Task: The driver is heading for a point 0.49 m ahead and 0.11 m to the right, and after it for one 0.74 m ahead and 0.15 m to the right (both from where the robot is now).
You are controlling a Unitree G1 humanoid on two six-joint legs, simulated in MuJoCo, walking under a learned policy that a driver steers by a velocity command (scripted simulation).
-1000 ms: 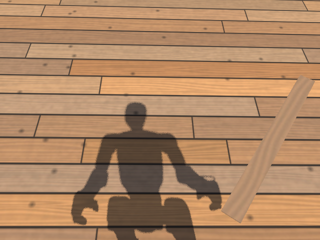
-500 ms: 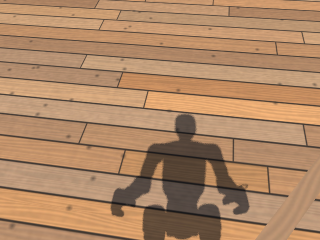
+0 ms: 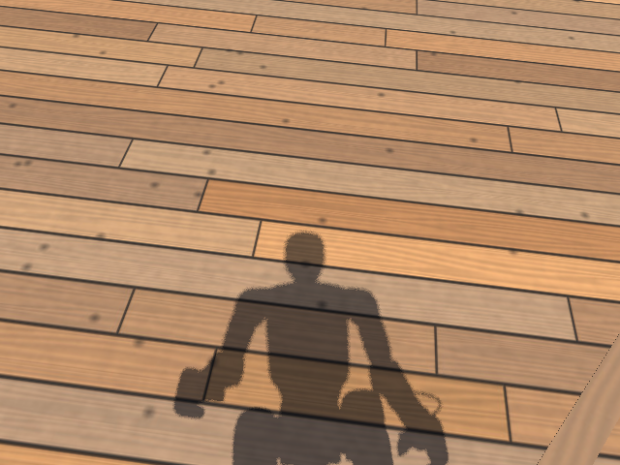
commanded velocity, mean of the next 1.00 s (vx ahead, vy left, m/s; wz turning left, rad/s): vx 0.14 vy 0.00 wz -0.32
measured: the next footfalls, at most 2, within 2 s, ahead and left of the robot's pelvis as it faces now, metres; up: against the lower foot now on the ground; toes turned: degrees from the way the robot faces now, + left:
right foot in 0.24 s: +0.32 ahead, -0.13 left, +0.00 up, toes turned -9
left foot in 0.70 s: +0.39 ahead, +0.09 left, +0.00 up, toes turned -21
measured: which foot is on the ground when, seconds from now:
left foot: down 0.00-0.24, up 0.26-0.68, down 0.70-1.00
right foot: up 0.00-0.22, down 0.24-0.70, up 0.72-0.92, down 0.94-1.00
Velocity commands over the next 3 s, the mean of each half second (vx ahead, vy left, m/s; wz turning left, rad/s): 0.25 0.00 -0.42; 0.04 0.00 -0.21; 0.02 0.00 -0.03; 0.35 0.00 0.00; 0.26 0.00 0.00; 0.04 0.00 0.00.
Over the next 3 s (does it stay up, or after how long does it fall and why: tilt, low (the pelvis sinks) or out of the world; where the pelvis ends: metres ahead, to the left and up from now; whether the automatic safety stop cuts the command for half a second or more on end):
stays up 0.70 -0.18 -0.01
